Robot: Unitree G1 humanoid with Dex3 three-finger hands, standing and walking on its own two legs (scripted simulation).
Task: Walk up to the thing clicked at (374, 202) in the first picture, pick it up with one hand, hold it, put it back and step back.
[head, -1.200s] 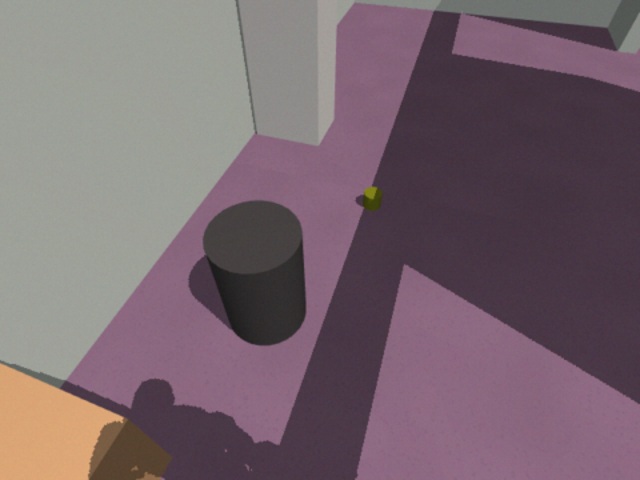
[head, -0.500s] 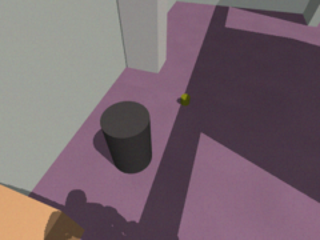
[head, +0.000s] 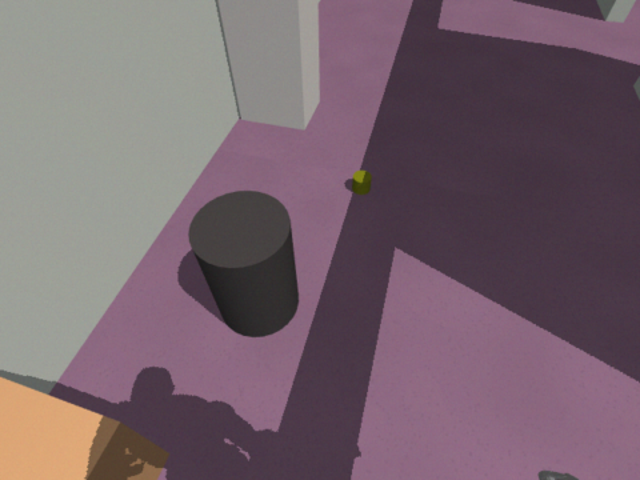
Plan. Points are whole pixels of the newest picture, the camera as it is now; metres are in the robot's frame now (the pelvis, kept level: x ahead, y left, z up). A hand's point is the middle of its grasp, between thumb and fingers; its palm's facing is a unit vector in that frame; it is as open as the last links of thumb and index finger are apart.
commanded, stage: walk up
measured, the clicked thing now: (361, 182) +1.37 -0.15 -0.74
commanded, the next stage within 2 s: stand in 1.88 s
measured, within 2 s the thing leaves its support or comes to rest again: neither
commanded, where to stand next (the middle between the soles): +0.04 +0.01 m, yaw -35 degrees
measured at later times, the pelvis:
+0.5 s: pelvis +0.00 -0.01 -0.02, yaw -18 degrees
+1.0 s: pelvis -0.01 +0.02 -0.03, yaw -29 degrees
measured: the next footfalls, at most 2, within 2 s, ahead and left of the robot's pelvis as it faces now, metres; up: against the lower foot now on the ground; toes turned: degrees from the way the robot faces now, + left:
right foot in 0.34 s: +0.03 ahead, -0.14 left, +0.00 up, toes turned -16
left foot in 0.66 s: +0.12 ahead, +0.12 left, +0.00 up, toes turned -32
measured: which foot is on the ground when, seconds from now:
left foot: down 0.00-0.36, up 0.38-0.64, down 0.66-1.00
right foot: down 0.00-0.10, up 0.12-0.32, down 0.34-0.68, up 0.70-0.94, down 0.96-1.00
